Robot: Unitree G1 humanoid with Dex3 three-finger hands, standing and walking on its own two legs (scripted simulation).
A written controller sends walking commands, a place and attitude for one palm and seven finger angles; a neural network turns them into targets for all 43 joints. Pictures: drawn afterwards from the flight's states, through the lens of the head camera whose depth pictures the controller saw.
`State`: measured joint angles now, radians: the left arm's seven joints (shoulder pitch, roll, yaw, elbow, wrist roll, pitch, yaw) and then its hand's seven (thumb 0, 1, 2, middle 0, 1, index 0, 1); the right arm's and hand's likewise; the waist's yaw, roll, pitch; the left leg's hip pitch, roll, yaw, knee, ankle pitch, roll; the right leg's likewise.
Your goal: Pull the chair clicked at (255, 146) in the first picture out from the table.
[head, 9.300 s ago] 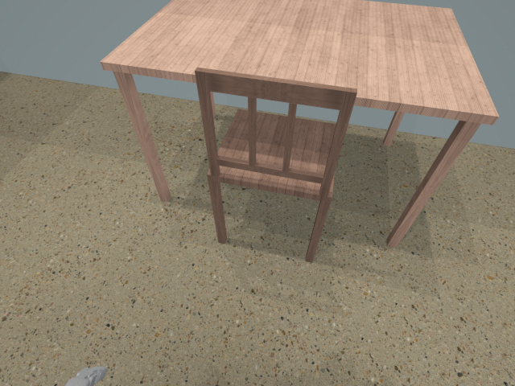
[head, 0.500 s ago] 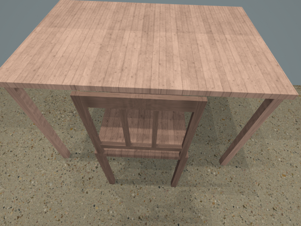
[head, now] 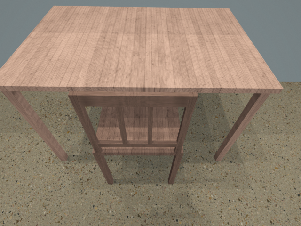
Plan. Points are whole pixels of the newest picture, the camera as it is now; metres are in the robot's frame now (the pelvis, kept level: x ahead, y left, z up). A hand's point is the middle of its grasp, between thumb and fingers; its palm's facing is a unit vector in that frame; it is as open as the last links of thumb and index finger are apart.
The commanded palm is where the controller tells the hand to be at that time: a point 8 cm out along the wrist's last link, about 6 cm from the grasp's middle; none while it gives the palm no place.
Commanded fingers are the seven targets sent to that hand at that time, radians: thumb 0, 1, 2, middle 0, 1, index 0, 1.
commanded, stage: look again from close up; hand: left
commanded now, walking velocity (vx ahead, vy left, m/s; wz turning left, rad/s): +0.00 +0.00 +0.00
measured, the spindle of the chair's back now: (122, 126) +0.47 +0.14 -0.11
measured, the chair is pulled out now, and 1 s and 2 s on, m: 0.00 0.00 0.00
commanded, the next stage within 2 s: shuffle to correct the standing spot in 0.88 s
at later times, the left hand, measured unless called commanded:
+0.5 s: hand out of the picture -0.03 +0.14 -0.17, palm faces +0.03 -0.98 -0.19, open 7.3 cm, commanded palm none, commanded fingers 0.00 0.90 0.90 -0.20 -0.30 -0.20 -0.30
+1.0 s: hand out of the picture -0.02 +0.14 -0.17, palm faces +0.02 -0.98 -0.19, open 7.3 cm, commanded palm none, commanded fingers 0.00 0.90 0.90 -0.20 -0.30 -0.20 -0.30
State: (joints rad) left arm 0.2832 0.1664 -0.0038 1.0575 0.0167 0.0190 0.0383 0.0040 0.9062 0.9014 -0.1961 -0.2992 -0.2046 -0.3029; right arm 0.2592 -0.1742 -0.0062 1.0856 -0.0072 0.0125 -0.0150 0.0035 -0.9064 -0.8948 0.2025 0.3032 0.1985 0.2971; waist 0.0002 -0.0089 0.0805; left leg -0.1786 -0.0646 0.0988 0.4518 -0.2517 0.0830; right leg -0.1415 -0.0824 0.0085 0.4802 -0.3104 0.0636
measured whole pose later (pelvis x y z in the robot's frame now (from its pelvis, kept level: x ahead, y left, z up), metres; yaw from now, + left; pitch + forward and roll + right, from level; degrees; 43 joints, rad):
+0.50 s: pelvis -0.01 -0.02 +0.00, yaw +0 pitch -2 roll +1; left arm 0.29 0.13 0.00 1.11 0.02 -0.01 0.04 0.00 0.91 0.90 -0.20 -0.30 -0.20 -0.30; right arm 0.24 -0.15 -0.01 1.13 0.00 0.01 -0.02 0.01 -0.92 -0.89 0.20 0.30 0.20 0.30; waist 0.00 0.00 0.07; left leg -0.19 -0.03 0.08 0.43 -0.21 0.05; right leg -0.15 -0.05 -0.01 0.46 -0.28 0.03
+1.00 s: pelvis -0.01 -0.03 +0.00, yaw +0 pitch -1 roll +1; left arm 0.27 0.13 0.00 1.11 0.02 -0.01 0.04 0.00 0.91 0.90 -0.20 -0.30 -0.20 -0.30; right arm 0.25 -0.14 -0.01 1.14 -0.01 0.01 -0.02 0.01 -0.91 -0.89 0.20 0.30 0.20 0.30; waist 0.00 0.00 0.08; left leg -0.20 -0.03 0.08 0.41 -0.20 0.04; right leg -0.16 -0.04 -0.01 0.45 -0.27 0.02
